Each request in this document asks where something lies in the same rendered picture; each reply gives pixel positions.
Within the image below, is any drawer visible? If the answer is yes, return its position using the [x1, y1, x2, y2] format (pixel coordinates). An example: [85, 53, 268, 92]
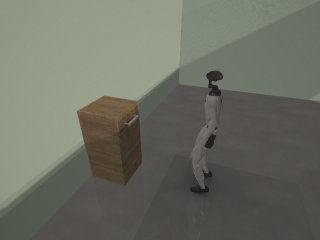
[118, 106, 138, 135]

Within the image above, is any robot torso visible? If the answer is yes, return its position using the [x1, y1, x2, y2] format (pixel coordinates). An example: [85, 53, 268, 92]
[204, 92, 223, 141]

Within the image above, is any robot right thigh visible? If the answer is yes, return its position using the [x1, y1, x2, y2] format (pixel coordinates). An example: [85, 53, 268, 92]
[195, 124, 207, 147]

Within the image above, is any left robot upper arm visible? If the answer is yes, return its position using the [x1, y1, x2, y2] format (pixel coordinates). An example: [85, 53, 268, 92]
[207, 96, 218, 127]

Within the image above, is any left robot forearm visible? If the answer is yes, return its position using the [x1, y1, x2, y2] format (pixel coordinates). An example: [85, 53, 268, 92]
[198, 122, 216, 148]

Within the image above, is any robot left hand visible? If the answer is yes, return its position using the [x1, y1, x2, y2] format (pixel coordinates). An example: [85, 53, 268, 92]
[189, 145, 203, 161]

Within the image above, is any handle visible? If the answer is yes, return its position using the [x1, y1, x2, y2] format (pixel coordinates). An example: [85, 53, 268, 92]
[124, 115, 139, 126]

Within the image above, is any cabinet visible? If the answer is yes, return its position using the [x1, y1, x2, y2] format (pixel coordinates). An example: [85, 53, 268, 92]
[77, 95, 142, 186]

